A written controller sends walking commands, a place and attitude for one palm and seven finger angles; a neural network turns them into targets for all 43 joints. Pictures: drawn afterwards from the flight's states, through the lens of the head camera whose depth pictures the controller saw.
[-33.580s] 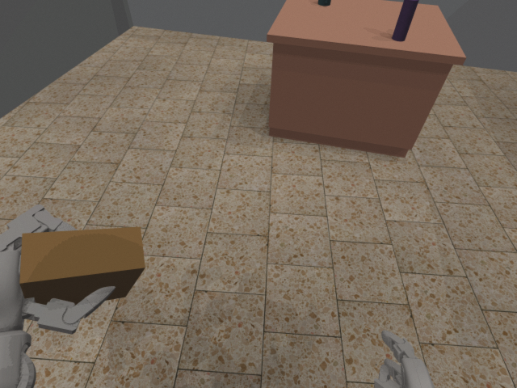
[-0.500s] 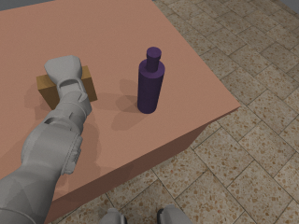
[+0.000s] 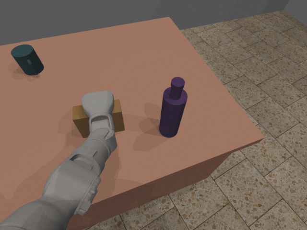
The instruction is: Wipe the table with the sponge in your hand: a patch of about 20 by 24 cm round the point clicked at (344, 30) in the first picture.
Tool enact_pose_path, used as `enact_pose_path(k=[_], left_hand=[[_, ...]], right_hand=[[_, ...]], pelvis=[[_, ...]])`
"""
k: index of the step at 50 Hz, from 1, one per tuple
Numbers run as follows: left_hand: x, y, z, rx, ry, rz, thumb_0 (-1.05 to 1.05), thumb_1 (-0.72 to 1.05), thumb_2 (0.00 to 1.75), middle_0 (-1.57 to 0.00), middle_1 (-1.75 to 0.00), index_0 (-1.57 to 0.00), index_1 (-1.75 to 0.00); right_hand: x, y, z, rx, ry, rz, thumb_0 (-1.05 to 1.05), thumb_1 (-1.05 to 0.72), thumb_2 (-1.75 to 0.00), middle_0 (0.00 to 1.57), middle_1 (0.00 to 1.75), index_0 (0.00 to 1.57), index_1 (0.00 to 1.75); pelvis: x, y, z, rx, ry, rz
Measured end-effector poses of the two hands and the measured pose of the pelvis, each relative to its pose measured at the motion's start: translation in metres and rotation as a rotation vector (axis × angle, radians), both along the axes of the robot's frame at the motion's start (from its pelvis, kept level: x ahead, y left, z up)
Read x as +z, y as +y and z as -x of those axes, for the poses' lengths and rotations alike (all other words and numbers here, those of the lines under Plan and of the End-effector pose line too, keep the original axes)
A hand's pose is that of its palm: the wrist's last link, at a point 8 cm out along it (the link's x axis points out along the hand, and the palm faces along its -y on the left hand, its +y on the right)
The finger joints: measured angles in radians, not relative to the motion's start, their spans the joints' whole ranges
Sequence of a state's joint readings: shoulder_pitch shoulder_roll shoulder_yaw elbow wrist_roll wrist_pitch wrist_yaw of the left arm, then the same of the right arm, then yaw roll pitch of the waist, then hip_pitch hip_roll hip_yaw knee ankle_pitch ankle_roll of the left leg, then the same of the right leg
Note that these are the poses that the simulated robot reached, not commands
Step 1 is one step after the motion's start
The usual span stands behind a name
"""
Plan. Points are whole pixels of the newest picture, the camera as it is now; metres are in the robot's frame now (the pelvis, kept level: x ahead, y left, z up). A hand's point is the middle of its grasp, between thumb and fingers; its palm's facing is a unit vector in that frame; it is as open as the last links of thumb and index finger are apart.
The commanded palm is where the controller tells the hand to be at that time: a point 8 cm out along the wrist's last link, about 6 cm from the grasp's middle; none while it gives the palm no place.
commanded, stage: wipe back along the third lane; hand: left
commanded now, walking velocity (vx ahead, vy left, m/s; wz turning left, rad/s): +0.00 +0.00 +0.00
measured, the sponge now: (101, 122) +0.44 +0.18 -0.04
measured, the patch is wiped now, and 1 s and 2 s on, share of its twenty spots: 1.00 1.00 1.00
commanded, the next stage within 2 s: slide back across to the middle lane in 2.00 s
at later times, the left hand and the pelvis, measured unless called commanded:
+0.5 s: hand (109, 129) +0.39 +0.14 -0.01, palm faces -0.07 +0.01 -1.00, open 9.0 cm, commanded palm +0.34 +0.12 +0.01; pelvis +0.00 -0.02 +0.01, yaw +1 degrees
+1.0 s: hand (114, 145) +0.34 +0.12 -0.01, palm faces -0.06 +0.01 -1.00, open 9.0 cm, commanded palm +0.29 +0.10 +0.01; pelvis -0.02 -0.03 +0.01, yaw +1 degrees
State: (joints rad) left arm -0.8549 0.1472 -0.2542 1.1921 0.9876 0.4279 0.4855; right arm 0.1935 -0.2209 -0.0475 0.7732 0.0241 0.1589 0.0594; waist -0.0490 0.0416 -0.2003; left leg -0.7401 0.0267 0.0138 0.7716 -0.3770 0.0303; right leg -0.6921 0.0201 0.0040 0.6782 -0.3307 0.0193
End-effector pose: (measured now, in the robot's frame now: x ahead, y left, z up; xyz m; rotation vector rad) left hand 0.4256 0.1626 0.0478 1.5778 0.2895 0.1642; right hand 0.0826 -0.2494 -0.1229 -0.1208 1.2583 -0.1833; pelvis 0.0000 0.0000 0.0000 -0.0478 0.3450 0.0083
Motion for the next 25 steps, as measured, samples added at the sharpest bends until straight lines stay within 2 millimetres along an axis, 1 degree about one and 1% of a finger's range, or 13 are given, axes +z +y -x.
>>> enact_pose_path(k=[6, 9, 12, 17, 25], left_hand=[[0.0, -0.008, 0.014, -0.007, -0.001, 0.0, -0.01, -0.42, 1.12, -0.78, -1.48, -0.79, -1.55], [0.0, -0.012, 0.021, -0.01, -0.002, 0.002, -0.01, -0.42, 1.12, -0.78, -1.48, -0.79, -1.55], [0.0, -0.016, 0.027, -0.011, -0.001, -0.001, -0.01, -0.42, 1.12, -0.78, -1.48, -0.8, -1.54], [0.0, -0.021, 0.037, -0.012, -0.002, 0.0, -0.01, -0.42, 1.12, -0.78, -1.48, -0.8, -1.54], [0.0, -0.029, 0.053, -0.018, -0.006, -0.001, -0.01, -0.42, 1.12, -0.78, -1.48, -0.8, -1.54]], right_hand=[[0.004, 0.004, -0.034, 0.044, -0.058, -0.01, 0.01, -0.91, -0.9, 0.19, 0.3, 0.2, 0.3], [0.006, 0.006, -0.046, 0.059, -0.078, -0.016, 0.01, -0.91, -0.9, 0.19, 0.3, 0.2, 0.3], [0.008, 0.007, -0.052, 0.07, -0.09, -0.022, 0.01, -0.91, -0.9, 0.19, 0.3, 0.2, 0.3], [0.009, 0.007, -0.054, 0.077, -0.094, -0.028, 0.01, -0.91, -0.9, 0.2, 0.3, 0.2, 0.3], [0.009, 0.0, -0.042, 0.064, -0.083, -0.033, 0.01, -0.91, -0.9, 0.2, 0.3, 0.2, 0.3]], pelvis=[[0.003, -0.003, -0.001, 0.008, -0.022, -0.005], [0.004, -0.005, -0.001, 0.011, -0.033, -0.008], [0.005, -0.007, 0.0, 0.016, -0.045, -0.011], [0.006, -0.012, 0.001, 0.017, -0.059, -0.015], [0.009, -0.017, 0.005, 0.016, -0.088, -0.021]])
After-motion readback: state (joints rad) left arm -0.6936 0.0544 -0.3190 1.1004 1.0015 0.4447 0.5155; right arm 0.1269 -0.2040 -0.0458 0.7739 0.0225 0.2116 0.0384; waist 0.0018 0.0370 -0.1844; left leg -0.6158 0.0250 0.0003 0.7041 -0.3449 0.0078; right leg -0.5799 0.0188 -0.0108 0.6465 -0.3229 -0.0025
